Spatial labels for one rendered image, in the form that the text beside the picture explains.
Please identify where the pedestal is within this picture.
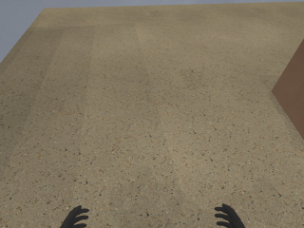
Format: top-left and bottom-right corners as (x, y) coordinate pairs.
(272, 39), (304, 140)

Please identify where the left robot hand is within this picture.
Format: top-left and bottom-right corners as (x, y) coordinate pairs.
(60, 205), (89, 228)

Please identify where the right robot hand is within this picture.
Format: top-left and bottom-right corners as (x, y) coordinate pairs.
(214, 203), (245, 228)

